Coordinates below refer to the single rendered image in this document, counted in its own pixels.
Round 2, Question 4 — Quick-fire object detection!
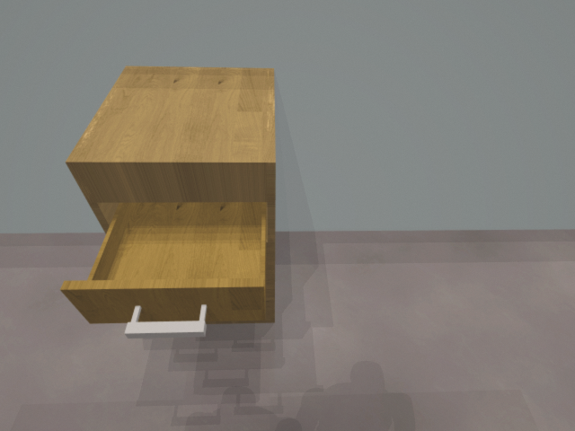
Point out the cabinet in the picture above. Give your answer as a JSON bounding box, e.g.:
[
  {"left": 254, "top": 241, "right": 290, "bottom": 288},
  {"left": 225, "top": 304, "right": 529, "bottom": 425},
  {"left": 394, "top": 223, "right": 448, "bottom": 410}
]
[{"left": 66, "top": 66, "right": 276, "bottom": 324}]

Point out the drawer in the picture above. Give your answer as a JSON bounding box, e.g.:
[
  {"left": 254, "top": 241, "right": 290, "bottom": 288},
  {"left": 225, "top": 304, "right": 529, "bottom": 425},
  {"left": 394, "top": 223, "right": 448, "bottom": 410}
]
[{"left": 60, "top": 202, "right": 267, "bottom": 323}]

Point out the handle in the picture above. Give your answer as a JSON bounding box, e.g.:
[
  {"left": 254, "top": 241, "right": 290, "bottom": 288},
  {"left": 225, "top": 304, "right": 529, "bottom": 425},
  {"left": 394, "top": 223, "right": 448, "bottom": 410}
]
[{"left": 124, "top": 304, "right": 207, "bottom": 339}]

